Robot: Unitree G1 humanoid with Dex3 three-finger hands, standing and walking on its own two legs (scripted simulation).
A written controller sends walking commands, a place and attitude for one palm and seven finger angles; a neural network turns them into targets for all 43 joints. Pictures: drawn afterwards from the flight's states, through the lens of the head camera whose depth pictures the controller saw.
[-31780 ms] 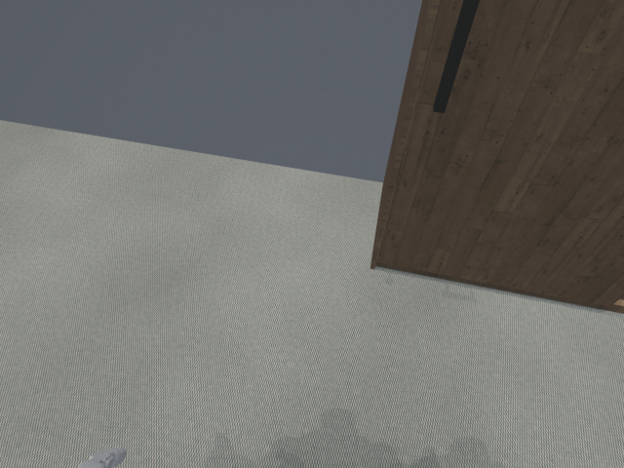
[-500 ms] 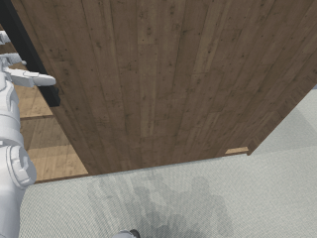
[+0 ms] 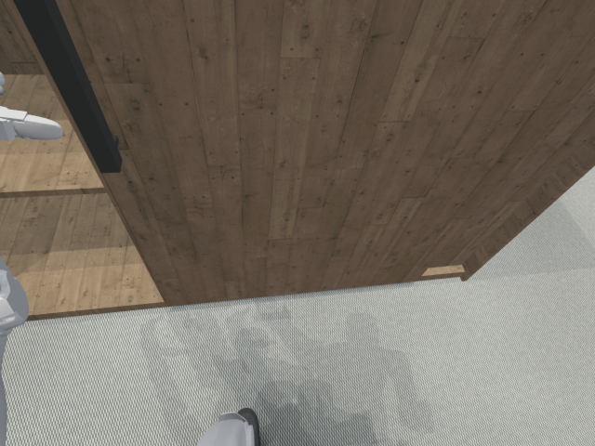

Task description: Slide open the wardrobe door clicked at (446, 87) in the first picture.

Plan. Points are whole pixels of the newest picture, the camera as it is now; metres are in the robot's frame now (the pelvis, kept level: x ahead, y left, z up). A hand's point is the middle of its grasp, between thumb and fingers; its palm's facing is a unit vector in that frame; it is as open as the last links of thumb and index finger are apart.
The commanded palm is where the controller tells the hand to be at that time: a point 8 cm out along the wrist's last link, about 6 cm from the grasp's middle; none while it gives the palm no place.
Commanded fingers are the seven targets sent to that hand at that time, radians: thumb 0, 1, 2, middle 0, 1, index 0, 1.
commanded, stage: slip the hand off the handle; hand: left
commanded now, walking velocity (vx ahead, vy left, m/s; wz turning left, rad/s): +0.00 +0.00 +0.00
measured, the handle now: (71, 59) +0.55 +0.27 +0.19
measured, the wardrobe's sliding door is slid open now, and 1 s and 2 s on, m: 0.65 0.65 0.65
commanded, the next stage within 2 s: draw the hand back to the body in 0.64 s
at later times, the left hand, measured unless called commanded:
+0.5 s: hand out of the picture +0.42 +0.32 +0.18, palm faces +0.42 -0.88 -0.21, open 14.7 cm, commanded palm +0.37 +0.35 +0.18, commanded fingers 0.00 -0.55 0.20 -0.25 -1.15 -0.25 -1.15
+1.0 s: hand out of the picture +0.35 +0.28 +0.20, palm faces +0.10 -0.99 -0.02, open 14.7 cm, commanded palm +0.31 +0.32 +0.19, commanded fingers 0.00 -0.55 0.20 -0.25 -1.15 -0.25 -1.15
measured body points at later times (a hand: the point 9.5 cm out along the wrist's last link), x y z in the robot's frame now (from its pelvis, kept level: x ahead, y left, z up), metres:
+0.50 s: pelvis +0.00 +0.00 +0.01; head +0.01 +0.01 +0.46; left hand +0.39 +0.37 +0.19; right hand +0.08 -0.26 -0.09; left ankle +0.13 +0.06 -0.71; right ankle -0.05 -0.10 -0.71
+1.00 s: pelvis +0.00 -0.02 +0.01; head -0.04 -0.01 +0.46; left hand +0.34 +0.33 +0.20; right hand +0.13 -0.27 -0.06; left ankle +0.13 +0.06 -0.71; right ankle -0.05 -0.10 -0.71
